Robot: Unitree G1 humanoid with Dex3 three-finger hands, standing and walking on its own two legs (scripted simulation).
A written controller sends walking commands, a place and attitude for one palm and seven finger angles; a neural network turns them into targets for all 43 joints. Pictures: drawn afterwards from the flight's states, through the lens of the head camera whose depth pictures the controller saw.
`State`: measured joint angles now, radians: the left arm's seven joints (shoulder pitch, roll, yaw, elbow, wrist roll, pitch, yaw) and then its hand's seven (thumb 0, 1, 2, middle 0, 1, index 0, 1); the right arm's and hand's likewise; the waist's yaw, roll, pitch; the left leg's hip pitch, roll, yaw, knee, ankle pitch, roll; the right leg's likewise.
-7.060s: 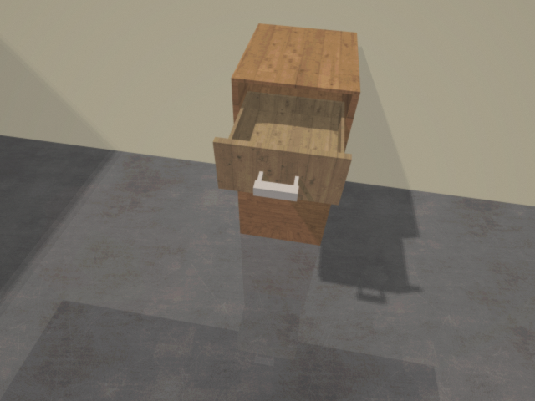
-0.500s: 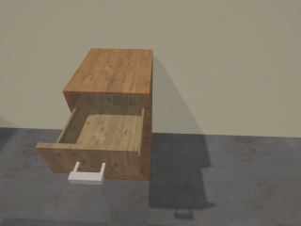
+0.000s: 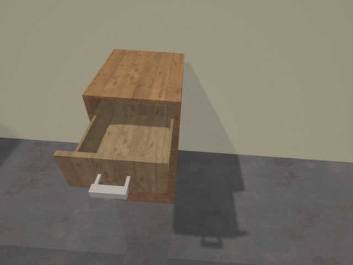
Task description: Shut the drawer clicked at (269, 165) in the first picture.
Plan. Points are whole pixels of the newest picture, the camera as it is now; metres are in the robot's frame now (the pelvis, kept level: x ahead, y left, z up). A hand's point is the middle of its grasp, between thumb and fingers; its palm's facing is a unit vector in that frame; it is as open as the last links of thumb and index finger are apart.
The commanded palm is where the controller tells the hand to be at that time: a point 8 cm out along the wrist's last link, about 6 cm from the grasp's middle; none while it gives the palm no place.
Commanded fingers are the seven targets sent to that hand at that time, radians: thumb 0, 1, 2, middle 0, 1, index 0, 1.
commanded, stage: come to a stop and stand still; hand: left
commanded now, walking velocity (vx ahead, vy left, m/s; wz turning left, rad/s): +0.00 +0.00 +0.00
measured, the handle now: (111, 185) +0.37 +0.22 -0.08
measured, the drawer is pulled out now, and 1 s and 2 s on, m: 0.29 0.29 0.29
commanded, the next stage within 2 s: look again from close up in 0.52 s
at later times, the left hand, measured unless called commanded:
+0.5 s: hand out of the picture -0.04 +0.19 -0.16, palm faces +0.04 -0.98 -0.19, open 7.3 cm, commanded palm none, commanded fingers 0.00 0.90 0.90 -0.20 -0.30 -0.20 -0.30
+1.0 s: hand out of the picture -0.05 +0.17 -0.17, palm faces +0.04 -0.99 -0.15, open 7.4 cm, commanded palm none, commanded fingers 0.00 0.90 0.90 -0.20 -0.30 -0.20 -0.30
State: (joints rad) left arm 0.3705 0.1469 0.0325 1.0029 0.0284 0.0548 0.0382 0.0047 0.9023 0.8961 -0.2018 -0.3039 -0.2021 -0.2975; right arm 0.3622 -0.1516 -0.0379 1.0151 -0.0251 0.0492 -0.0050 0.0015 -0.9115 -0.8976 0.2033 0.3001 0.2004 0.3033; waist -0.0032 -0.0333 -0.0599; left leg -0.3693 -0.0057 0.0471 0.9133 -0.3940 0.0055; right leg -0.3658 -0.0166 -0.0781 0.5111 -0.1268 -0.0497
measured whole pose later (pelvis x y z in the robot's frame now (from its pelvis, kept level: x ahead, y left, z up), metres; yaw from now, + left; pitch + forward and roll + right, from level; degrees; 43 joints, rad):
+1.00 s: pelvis -0.03 +0.02 +0.01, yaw +0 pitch -1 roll +0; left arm 0.34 0.11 -0.02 1.11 0.01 -0.01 0.03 0.00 0.90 0.90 -0.20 -0.30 -0.20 -0.30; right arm 0.32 -0.12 0.03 1.12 -0.01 -0.02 -0.04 0.00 -0.91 -0.90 0.20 0.30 0.20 0.30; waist 0.01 0.00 0.01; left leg -0.12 -0.02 0.07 0.41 -0.28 0.04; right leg -0.21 0.02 0.00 0.43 -0.20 -0.02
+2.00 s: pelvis +0.08 +0.01 +0.00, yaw +1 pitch +2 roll -1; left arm 0.26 0.15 0.02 1.04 0.00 0.01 0.05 0.00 0.91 0.90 -0.20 -0.30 -0.20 -0.30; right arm 0.29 -0.12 0.00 1.09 0.00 0.00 -0.05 0.00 -0.92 -0.90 0.21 0.30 0.20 0.30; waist 0.00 0.03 0.06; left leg -0.02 0.01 0.07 0.43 -0.43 0.02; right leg -0.31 0.02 -0.07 0.56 -0.27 -0.03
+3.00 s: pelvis +0.02 +0.01 +0.01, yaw +1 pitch -1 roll +0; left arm 0.39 0.08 -0.02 1.12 0.01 0.00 0.05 0.00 0.90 0.90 -0.20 -0.30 -0.20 -0.30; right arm 0.46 -0.07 0.03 1.14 -0.01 -0.01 -0.04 0.00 -0.91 -0.90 0.20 0.30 0.20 0.30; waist 0.01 -0.01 0.03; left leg -0.11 0.02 0.11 0.45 -0.33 0.01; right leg -0.30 0.02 -0.04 0.43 -0.12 -0.04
